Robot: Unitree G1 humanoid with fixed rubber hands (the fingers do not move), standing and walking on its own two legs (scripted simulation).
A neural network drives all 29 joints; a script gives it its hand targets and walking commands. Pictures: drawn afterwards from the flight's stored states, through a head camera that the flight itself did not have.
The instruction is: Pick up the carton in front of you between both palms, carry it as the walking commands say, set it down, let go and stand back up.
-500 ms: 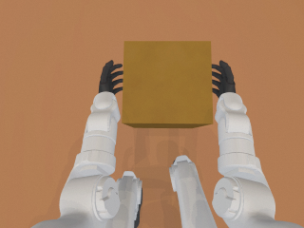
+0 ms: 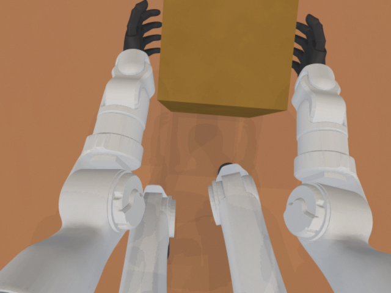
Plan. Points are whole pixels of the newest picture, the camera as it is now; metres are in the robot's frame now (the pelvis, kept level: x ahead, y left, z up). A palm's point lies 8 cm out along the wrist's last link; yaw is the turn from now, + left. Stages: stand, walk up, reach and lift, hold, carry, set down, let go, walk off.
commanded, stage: set down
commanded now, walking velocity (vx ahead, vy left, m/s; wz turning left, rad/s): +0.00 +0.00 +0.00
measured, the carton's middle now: (219, 63) +0.52 -0.15 -0.21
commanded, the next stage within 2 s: none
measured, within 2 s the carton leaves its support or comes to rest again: rests again in 0.76 s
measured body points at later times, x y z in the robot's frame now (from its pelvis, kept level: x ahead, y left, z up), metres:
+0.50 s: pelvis +0.00 +0.00 -0.06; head +0.37 -0.04 +0.19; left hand +0.58 -0.01 -0.23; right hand +0.48 -0.29 -0.23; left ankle +0.08 +0.12 -0.44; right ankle +0.14 -0.14 -0.44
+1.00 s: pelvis -0.01 +0.01 -0.07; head +0.37 -0.04 +0.17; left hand +0.57 +0.00 -0.26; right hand +0.47 -0.29 -0.26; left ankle +0.08 +0.12 -0.44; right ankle +0.14 -0.14 -0.44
